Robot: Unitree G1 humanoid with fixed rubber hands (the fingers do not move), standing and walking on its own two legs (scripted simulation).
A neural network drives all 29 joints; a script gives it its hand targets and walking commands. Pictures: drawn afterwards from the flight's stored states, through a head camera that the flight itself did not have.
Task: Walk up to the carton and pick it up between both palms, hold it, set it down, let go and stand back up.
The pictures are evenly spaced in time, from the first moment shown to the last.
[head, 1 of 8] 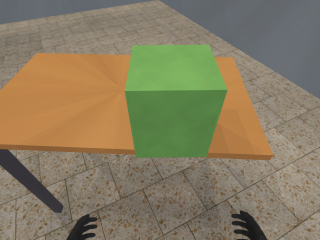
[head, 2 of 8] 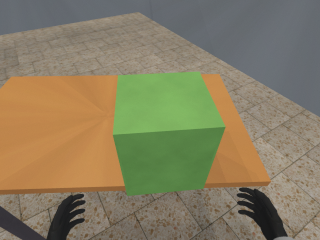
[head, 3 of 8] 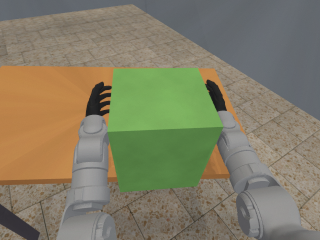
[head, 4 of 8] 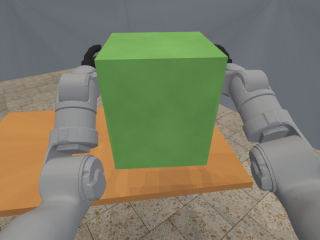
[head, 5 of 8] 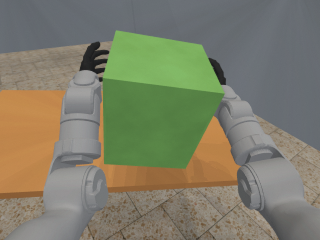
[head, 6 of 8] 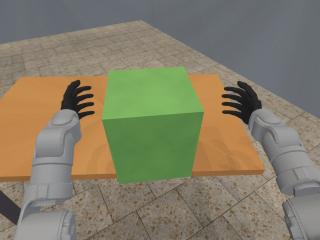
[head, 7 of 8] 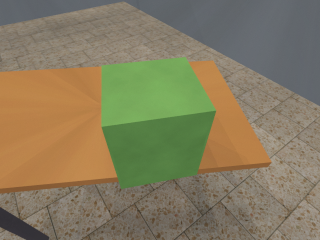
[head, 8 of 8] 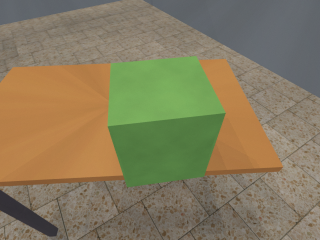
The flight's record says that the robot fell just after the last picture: no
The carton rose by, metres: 0.21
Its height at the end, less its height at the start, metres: +0.00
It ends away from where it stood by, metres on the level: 0.03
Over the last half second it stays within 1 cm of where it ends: yes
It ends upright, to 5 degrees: yes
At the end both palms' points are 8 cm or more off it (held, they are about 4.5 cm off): yes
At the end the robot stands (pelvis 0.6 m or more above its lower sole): yes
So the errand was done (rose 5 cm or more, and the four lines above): yes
